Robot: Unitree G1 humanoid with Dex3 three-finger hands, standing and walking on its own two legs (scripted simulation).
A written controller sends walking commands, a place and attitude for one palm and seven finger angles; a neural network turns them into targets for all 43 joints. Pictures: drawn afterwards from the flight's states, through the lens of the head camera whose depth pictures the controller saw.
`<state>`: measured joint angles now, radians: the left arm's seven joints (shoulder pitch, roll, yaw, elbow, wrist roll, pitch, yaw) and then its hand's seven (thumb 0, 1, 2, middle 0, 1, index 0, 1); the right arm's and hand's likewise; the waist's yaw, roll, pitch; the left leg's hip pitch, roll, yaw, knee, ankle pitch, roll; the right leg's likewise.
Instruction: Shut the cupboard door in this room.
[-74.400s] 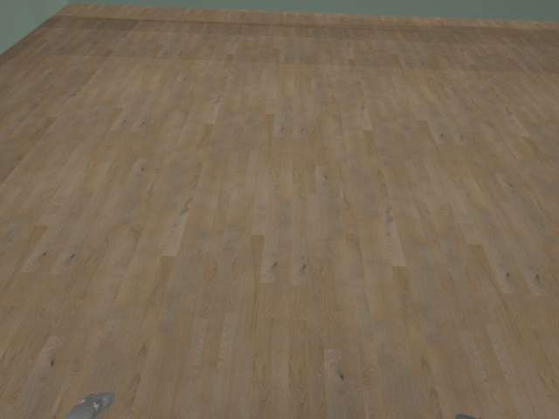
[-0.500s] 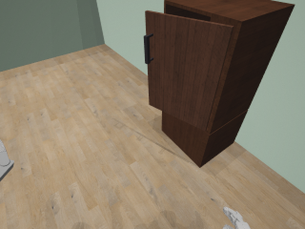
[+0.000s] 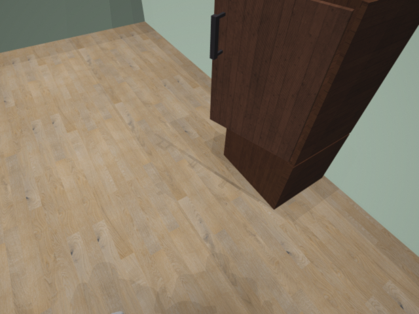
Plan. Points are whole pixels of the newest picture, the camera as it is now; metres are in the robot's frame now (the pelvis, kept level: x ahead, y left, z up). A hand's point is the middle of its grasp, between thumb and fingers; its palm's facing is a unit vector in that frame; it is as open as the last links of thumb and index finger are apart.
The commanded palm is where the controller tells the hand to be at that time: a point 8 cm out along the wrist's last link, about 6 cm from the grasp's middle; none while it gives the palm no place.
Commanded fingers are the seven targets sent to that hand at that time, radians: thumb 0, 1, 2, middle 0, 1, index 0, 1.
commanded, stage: let the arm hang, fingers relaxed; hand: left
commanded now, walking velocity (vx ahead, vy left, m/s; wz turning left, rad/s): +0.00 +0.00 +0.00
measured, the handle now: (217, 36) +0.96 +0.00 +0.07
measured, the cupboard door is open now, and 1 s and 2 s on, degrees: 18 18 18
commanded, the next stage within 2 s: look to check the result in 0.76 s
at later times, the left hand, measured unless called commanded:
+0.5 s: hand out of the picture -0.01 +0.21 -0.16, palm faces -0.02 -0.99 -0.17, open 7.4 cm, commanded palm none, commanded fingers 0.00 0.90 0.90 -0.20 -0.30 -0.20 -0.30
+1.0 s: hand out of the picture -0.01 +0.21 -0.16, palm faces -0.04 -0.99 -0.17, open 7.4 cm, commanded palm none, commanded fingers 0.00 0.90 0.90 -0.20 -0.30 -0.20 -0.30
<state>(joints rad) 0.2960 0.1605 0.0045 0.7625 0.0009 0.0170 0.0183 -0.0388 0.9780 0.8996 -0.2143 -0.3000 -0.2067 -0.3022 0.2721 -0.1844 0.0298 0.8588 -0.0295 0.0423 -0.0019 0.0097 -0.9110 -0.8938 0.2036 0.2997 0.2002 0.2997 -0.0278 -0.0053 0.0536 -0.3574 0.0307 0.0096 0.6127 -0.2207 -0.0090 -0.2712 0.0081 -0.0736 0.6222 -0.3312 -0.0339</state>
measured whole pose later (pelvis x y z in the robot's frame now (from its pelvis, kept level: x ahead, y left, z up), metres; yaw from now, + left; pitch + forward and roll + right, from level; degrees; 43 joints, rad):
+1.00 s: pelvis +0.01 +0.04 +0.02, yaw -4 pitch -2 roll +0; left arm 0.34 0.13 0.01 1.15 0.02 -0.01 0.03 0.00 0.91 0.90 -0.20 -0.30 -0.20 -0.30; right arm 0.33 -0.13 -0.01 1.12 -0.01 0.00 -0.03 0.00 -0.91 -0.89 0.20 0.30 0.20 0.30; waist -0.02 -0.01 0.03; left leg -0.22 -0.01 0.10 0.40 -0.16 0.05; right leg -0.16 -0.03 0.02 0.41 -0.22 0.03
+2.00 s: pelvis +0.01 +0.06 +0.01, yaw +10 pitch +0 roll -2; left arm 0.15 0.23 0.08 0.96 0.03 0.06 0.03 0.01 0.91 0.90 -0.20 -0.30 -0.20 -0.30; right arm 0.22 -0.20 -0.04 0.95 -0.03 0.03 -0.02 0.00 -0.91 -0.89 0.20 0.30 0.20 0.30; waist -0.03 -0.02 0.11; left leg -0.35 -0.05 0.01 0.56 -0.22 0.08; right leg -0.44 -0.05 -0.02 1.10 -0.42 0.05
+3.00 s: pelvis +0.02 +0.05 +0.01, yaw +47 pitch -1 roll +0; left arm 0.31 0.28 0.09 0.97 0.04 0.04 -0.02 0.01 0.91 0.90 -0.20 -0.30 -0.20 -0.30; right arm 0.17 -0.21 -0.03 0.86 -0.03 -0.02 0.00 0.00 -0.91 -0.89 0.20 0.30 0.20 0.30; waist 0.02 -0.07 0.08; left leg -0.21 -0.02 0.05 0.55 -0.33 0.04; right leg -0.47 -0.14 -0.06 1.12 -0.37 0.05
